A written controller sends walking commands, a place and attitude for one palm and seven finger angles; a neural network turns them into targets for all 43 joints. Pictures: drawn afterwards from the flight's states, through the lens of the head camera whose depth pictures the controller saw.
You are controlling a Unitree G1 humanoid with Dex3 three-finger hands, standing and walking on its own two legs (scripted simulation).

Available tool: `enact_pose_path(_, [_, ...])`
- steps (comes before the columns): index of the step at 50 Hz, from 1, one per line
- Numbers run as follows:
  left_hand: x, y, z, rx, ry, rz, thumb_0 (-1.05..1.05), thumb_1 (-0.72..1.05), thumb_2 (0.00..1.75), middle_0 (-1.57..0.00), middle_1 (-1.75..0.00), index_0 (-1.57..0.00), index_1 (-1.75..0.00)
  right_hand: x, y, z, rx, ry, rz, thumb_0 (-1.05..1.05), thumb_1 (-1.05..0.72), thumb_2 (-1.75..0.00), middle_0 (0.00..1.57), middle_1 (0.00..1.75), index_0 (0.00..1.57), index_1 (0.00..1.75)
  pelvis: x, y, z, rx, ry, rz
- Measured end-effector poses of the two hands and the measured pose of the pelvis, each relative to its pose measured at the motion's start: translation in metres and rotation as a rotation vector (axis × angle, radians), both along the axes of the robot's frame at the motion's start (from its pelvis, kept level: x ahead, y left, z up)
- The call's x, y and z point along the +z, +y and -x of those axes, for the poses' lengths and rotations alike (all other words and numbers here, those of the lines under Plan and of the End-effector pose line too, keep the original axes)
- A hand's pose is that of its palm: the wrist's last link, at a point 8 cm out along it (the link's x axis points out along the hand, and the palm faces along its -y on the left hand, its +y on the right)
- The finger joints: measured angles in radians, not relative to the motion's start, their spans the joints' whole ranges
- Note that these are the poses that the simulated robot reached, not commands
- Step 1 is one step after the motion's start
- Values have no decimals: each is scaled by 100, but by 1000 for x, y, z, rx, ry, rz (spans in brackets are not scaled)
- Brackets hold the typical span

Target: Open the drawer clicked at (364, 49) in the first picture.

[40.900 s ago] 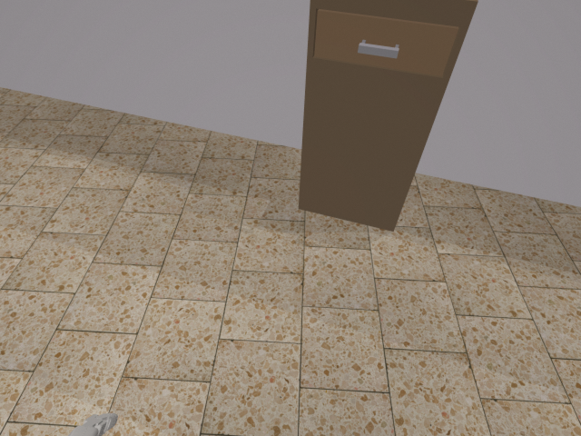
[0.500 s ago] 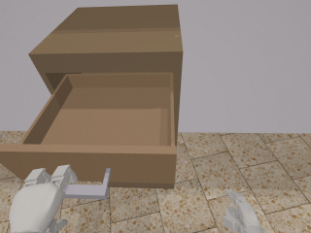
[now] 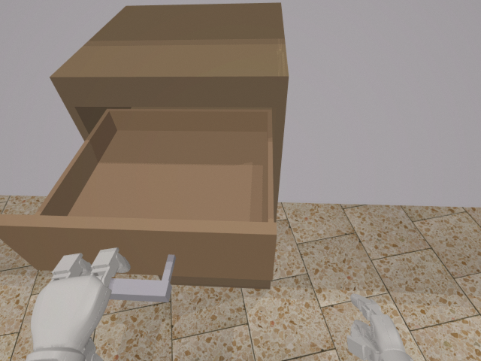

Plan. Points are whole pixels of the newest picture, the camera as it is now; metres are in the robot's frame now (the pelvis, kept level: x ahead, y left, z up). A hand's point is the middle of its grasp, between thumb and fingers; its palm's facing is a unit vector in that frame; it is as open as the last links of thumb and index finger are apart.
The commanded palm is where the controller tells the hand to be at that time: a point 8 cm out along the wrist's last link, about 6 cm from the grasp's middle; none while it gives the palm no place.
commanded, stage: lift the hand off the handle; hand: left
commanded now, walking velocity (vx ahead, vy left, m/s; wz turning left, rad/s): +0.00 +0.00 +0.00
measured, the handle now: (133, 275) +0.21 +0.20 +0.07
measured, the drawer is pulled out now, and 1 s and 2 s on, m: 0.30 0.30 0.30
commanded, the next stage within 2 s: draw the hand back to the body in 1.28 s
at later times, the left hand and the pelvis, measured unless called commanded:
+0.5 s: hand (79, 291) +0.17 +0.24 +0.11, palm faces +0.10 -0.13 -0.99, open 13.6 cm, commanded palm +0.14 +0.23 +0.18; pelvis +0.00 +0.01 +0.01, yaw +0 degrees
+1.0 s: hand (63, 258) +0.18 +0.23 +0.19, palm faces +0.16 -0.09 -0.98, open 13.8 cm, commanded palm +0.14 +0.23 +0.25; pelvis +0.00 -0.01 +0.02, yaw +1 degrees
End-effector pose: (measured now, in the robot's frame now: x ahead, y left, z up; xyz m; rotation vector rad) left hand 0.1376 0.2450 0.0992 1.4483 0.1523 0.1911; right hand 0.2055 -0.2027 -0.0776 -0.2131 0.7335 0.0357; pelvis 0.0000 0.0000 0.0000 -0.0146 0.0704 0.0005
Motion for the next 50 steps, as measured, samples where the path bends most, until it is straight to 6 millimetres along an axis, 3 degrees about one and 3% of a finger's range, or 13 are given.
enact_pose_path(9, [23,2,-3,-13,-45,-11,0,-49,30,-32,-120,-36,-122,2,6,1,-10,-9,-16,2,-90,-90,20,30,20,30,3,4,-3,-4,-17,2])
enact_pose_path(21, [57,2,-1,4,-62,10,0,-49,30,-32,-120,-35,-122,20,18,-14,19,-57,-45,2,-90,-90,20,30,20,30,11,9,-4,-1,-54,0])
enact_pose_path(35, [99,-12,-5,-54,-124,1,0,-49,30,-32,-120,-36,-122,33,31,-24,74,-92,-85,2,-90,-90,20,30,20,30,19,6,-3,8,-97,-2])
enact_pose_path(42, [124,-12,-8,-50,-153,-35,0,-49,30,-32,-120,-33,-121,36,28,-24,78,-89,-102,2,-90,-90,20,30,20,30,22,0,-1,7,-113,-6])
enact_pose_path(50, [138,-13,-8,-50,-129,-25,0,-49,30,-32,-120,-32,-120,39,15,-24,70,-102,-87,2,-90,-90,20,30,20,30,23,-6,2,15,-124,-10])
